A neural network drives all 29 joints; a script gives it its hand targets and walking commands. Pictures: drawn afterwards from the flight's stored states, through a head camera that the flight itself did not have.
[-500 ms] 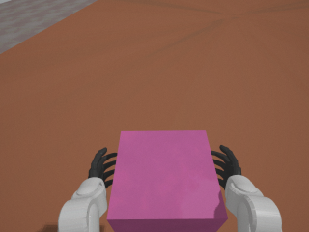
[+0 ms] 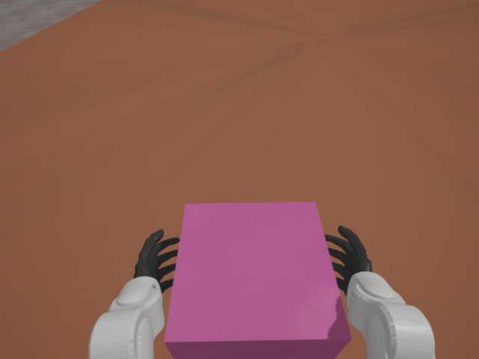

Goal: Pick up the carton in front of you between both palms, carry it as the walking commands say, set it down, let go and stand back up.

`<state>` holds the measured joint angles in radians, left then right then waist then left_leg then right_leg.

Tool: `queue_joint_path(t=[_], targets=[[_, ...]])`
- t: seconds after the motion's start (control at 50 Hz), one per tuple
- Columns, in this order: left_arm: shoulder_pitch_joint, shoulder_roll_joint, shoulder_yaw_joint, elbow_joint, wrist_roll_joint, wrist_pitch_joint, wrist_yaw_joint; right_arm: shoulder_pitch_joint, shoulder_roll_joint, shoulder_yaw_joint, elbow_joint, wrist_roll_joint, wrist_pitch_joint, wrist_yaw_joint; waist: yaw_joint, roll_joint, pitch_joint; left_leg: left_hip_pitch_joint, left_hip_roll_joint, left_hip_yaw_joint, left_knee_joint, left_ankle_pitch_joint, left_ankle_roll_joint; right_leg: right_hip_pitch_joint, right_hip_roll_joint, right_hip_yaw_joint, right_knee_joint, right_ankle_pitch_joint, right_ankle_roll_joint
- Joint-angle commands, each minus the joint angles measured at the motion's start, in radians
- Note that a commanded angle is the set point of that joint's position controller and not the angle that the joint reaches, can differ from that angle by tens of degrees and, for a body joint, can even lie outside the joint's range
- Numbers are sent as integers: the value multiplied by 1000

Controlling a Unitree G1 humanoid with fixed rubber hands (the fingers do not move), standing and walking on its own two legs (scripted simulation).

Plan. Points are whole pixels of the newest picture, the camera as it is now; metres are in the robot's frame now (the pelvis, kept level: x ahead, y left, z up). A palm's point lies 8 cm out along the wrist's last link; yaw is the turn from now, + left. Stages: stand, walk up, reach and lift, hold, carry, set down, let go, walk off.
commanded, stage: carry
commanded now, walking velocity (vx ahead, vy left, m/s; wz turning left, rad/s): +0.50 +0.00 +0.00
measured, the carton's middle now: (251, 297) +0.24 +0.00 +0.00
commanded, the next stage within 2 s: none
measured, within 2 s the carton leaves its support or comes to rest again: neither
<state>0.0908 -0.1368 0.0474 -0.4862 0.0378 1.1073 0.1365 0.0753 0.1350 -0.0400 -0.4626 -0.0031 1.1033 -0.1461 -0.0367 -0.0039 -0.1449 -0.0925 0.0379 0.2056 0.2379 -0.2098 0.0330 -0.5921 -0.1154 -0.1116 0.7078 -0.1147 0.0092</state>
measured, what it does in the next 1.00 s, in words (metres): walks ahead: right foot, then left foot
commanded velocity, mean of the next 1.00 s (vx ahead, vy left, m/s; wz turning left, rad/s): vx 0.00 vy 0.00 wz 0.00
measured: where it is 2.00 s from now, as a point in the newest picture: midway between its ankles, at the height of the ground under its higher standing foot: outside the picture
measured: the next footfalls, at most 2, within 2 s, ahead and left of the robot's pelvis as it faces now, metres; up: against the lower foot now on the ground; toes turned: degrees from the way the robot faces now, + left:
right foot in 0.18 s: +0.30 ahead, -0.14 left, +0.00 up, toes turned -2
left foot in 0.46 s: +0.34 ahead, +0.09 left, +0.00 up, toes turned -13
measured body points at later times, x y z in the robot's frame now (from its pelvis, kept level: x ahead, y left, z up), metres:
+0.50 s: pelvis +0.26 -0.04 -0.01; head +0.25 -0.06 +0.44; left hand +0.49 +0.12 +0.07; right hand +0.51 -0.18 +0.07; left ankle +0.30 +0.08 -0.75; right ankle +0.26 -0.13 -0.75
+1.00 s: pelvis +0.35 -0.03 -0.01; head +0.34 -0.03 +0.44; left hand +0.60 +0.13 +0.08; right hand +0.60 -0.18 +0.08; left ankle +0.30 +0.08 -0.75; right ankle +0.27 -0.13 -0.75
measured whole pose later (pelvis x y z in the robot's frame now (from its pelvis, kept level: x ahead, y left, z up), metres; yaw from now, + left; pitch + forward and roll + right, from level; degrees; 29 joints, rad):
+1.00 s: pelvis +0.35 -0.03 -0.01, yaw +0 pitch +5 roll +0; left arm 0.05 -0.13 0.05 -0.54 0.01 1.12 0.15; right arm 0.04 0.13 -0.03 -0.54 -0.01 1.12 -0.15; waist 0.00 0.00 -0.13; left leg -0.27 0.06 0.16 0.53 -0.29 -0.01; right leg -0.20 -0.07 -0.18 0.51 -0.33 0.02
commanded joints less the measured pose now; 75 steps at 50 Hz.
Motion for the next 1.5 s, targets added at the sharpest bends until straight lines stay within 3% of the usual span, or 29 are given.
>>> queue_joint_path(t=[0.0, 0.04, 0.08, 0.1, 0.12, 0.14, 0.16, 0.18, 0.2, 0.24, 0.28, 0.32, 0.38, 0.46, 0.5, 0.56, 0.64, 0.72, 0.8, 0.88, 0.96, 1.08, 1.22, 1.36, 1.48], targets=[[-391, -622, -559, -149, -184, 13, 8, -334, 603, 521, -137, 164, 8, 19, 16, 163, 31, 96, 213, -88, -113, 138, 67, 2, 22, -75, -174, 82, -1], [-373, -565, -538, -137, -189, 32, 14, -307, 554, 495, -129, 140, 22, -4, 16, 164, 35, 128, 197, -48, -3, 353, 49, 57, 44, -112, -223, 56, -13], [-326, -520, -510, -104, -186, 45, 20, -289, 514, 484, -122, 120, 38, -22, 44, 106, -47, 56, 139, 33, 257, 573, -17, 331, 95, -156, -299, 116, -29], [-313, -505, -497, -98, -179, 48, 23, -278, 499, 484, -119, 116, 46, -26, 54, 22, -134, -83, 104, 34, 425, 443, -67, 563, -1, -60, -269, 321, -53], [-291, -493, -485, -95, -174, 49, 25, -282, 503, 495, -135, 122, 52, -27, 57, -193, -234, -306, 21, 12, 675, 109, -100, 781, -197, 228, -254, 614, -142], [-277, -515, -483, -92, -181, 45, 21, -291, 533, 519, -145, 137, 55, -25, 62, -331, -272, -452, -51, -55, 857, -303, -95, 853, -314, 397, -325, 841, -248], [-299, -560, -497, -113, -196, 38, 13, -317, 573, 536, -153, 155, 51, -18, 53, -225, -291, -442, 6, -153, 889, -339, -73, 812, -311, 354, -334, 842, -245], [-327, -622, -513, -127, -208, 29, 1, -348, 635, 561, -167, 177, 41, -7, 49, -128, -281, -437, 38, -176, 804, -323, -64, 759, -278, 274, -342, 765, -205], [-313, -668, -515, -115, -210, 18, -10, -361, 685, 582, -169, 195, 32, 7, 48, -105, -257, -397, 56, -167, 680, -297, -65, 705, -240, 196, -369, 715, -156], [-357, -746, -545, -142, -225, -6, -38, -385, 762, 599, -181, 197, 3, 28, 51, -155, -259, -293, 33, -140, 480, -269, -68, 612, -175, 74, -410, 543, -112], [-331, -757, -544, -133, -219, -24, -55, -362, 782, 598, -176, 171, -15, 30, 50, -186, -251, -230, 18, -107, 370, -222, -66, 560, -146, 36, -406, 435, -117], [-312, -741, -557, -139, -218, -30, -63, -311, 768, 590, -163, 139, -24, 28, 37, -137, -254, -175, 20, -70, 255, -86, -64, 565, -149, 12, -382, 362, -107], [-324, -687, -565, -154, -213, -24, -63, -291, 725, 568, -157, 125, -15, 29, 32, -78, -211, -59, 74, -85, 154, 183, -58, 467, -116, -22, -334, 179, -55], [-367, -612, -552, -150, -201, 15, -40, -348, 633, 555, -167, 143, 20, 23, 43, 20, -110, -101, 158, -137, 171, 255, -43, 387, -61, -17, -329, -81, -19], [-363, -574, -535, -124, -189, 40, -23, -352, 599, 531, -134, 138, 40, 12, 40, 33, -42, -150, 151, -131, 192, 252, -46, 379, -61, -2, -336, 51, -13], [-328, -505, -489, -72, -158, 64, 6, -284, 540, 481, -42, 114, 63, -9, 41, 46, -56, -137, 151, -138, 228, 486, -41, 425, -74, 3, -244, 293, 0], [-319, -514, -474, -45, -147, 69, 29, -277, 536, 456, -19, 122, 64, -22, 43, 68, -125, -73, 147, -130, 275, 671, -40, 436, -54, -13, -204, 380, 11], [-393, -670, -518, -93, -191, 41, 1, -404, 693, 538, -113, 193, 37, 13, 42, 42, -196, -27, 135, -120, 302, 738, -32, 453, -34, -22, -184, 407, 15], [-446, -747, -574, -183, -238, 2, -26, -449, 766, 578, -201, 210, -2, 29, 36, 1, -259, -1, 119, -110, 321, 698, -29, 499, -23, -24, -184, 451, 15], [-317, -678, -552, -142, -206, 4, -24, -316, 698, 563, -163, 164, 4, 19, 38, -23, -259, -24, 106, -103, 314, 622, -34, 539, -29, -17, -180, 523, 11], [-307, -615, -537, -131, -185, 22, -16, -289, 644, 550, -134, 144, 23, 12, 41, -22, -209, -47, 86, -85, 303, 573, -47, 529, -31, -21, -180, 567, 7], [-379, -589, -530, -114, -187, 42, -8, -341, 610, 521, -110, 141, 41, 9, 38, 31, -82, -47, 120, -106, 261, 589, -44, 423, -30, -10, -240, 341, 17], [-359, -552, -515, -21, -169, 36, -21, -325, 568, 507, -37, 121, 34, 19, 33, 5, -141, -62, 129, -125, 285, 456, -26, 483, -58, 9, -227, 348, -4], [-494, -570, -487, 92, -123, -70, -108, -516, 598, 519, 63, 103, -65, 112, 32, -12, -92, -111, 127, -135, 223, 233, -24, 435, -47, 15, -278, 87, -14], [-548, -589, -449, 242, -87, -150, -153, -538, 608, 455, 241, 55, -148, 166, 32, 11, -66, -120, 124, -147, 184, 104, -21, 387, -47, 34, -324, -70, -26]])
